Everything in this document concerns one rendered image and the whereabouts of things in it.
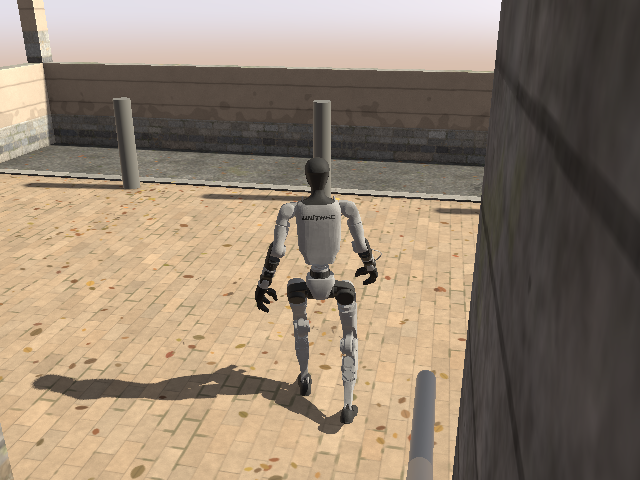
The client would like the right robot foot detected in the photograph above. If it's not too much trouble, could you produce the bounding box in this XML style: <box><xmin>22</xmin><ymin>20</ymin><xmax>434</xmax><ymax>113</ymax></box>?
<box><xmin>340</xmin><ymin>404</ymin><xmax>358</xmax><ymax>424</ymax></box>

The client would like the robot left forearm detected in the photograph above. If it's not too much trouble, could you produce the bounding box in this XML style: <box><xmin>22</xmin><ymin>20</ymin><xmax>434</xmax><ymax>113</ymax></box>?
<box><xmin>258</xmin><ymin>242</ymin><xmax>280</xmax><ymax>289</ymax></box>

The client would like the robot right hand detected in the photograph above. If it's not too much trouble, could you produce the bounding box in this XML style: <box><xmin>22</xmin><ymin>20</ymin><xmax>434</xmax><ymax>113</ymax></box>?
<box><xmin>355</xmin><ymin>267</ymin><xmax>378</xmax><ymax>285</ymax></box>

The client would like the right robot shin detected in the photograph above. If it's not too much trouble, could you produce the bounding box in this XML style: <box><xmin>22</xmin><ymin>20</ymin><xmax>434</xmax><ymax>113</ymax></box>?
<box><xmin>341</xmin><ymin>338</ymin><xmax>358</xmax><ymax>411</ymax></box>

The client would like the right robot upper arm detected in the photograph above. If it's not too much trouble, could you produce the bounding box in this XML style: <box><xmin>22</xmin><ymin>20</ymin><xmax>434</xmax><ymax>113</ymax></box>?
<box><xmin>339</xmin><ymin>200</ymin><xmax>368</xmax><ymax>253</ymax></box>

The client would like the left robot upper arm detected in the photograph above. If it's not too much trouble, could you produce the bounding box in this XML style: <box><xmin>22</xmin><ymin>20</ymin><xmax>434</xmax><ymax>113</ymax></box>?
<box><xmin>270</xmin><ymin>202</ymin><xmax>297</xmax><ymax>258</ymax></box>

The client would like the robot right forearm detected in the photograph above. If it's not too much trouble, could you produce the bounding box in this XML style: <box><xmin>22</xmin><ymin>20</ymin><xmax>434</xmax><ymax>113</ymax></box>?
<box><xmin>358</xmin><ymin>238</ymin><xmax>376</xmax><ymax>271</ymax></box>

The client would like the robot left hand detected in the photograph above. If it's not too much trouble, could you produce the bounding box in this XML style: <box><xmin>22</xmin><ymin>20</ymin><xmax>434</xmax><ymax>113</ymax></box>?
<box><xmin>255</xmin><ymin>285</ymin><xmax>278</xmax><ymax>313</ymax></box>

